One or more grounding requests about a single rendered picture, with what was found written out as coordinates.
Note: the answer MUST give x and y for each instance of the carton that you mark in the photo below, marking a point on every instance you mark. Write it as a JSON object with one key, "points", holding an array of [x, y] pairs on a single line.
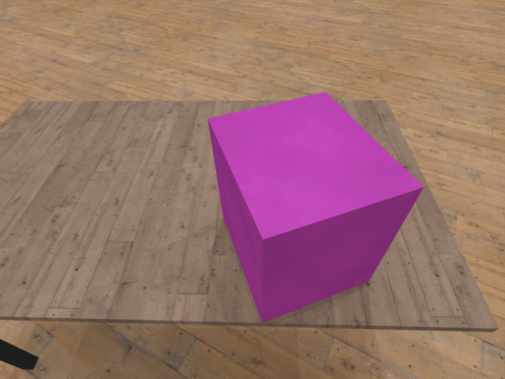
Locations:
{"points": [[310, 199]]}

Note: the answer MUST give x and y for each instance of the table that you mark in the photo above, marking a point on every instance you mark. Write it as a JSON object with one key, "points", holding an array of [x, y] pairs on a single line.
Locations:
{"points": [[110, 212]]}

